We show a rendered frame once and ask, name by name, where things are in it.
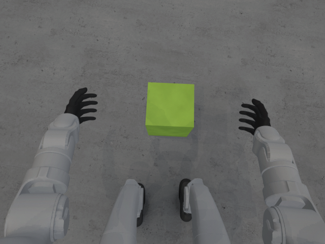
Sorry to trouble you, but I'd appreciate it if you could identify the robot right foot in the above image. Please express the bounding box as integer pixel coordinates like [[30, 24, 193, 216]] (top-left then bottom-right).
[[179, 178, 192, 222]]

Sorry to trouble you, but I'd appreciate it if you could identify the robot left upper arm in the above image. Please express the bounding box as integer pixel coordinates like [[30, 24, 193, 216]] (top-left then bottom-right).
[[0, 193, 70, 244]]

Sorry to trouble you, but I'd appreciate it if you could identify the right robot forearm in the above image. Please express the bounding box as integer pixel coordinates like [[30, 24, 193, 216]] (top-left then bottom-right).
[[252, 126, 325, 226]]

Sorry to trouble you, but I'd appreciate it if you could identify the robot right hand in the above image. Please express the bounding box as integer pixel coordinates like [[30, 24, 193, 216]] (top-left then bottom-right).
[[239, 99, 271, 135]]

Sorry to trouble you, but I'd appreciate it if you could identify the left robot forearm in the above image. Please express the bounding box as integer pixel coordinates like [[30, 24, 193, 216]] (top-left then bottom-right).
[[4, 113, 80, 237]]

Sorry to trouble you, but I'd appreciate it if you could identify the robot right upper arm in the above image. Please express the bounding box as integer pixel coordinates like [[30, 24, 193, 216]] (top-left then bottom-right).
[[262, 206, 325, 244]]

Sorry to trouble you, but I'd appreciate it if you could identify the robot left hand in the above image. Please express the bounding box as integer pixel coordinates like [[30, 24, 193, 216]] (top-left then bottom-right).
[[64, 87, 98, 124]]

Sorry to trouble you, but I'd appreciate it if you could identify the carton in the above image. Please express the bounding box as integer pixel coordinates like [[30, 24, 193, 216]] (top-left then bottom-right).
[[145, 82, 194, 137]]

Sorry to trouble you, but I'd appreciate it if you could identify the robot left foot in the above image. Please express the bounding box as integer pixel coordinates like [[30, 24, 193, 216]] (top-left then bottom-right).
[[137, 183, 145, 227]]

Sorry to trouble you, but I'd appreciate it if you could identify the robot foot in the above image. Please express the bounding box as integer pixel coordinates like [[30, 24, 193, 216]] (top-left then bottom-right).
[[137, 183, 145, 227], [179, 178, 192, 222]]

